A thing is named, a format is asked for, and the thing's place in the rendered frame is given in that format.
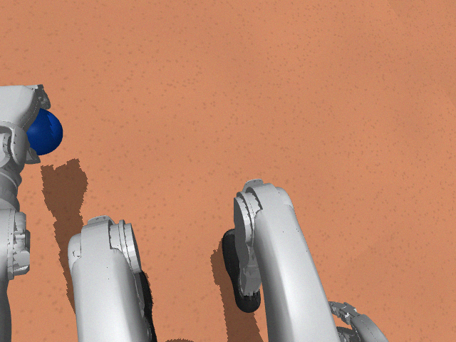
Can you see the right robot hand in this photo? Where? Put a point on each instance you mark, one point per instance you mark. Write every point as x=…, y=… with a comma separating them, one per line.
x=363, y=328

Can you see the left robot arm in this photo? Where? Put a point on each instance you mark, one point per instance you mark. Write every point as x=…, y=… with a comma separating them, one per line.
x=14, y=237

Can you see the right robot foot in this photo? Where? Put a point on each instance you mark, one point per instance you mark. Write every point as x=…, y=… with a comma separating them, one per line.
x=247, y=304

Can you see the left robot hand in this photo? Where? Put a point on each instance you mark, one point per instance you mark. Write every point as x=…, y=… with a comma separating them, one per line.
x=19, y=105

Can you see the ball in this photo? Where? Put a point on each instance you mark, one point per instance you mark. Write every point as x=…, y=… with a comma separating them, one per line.
x=46, y=133

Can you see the left robot foot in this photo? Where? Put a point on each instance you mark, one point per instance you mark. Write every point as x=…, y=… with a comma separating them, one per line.
x=148, y=307

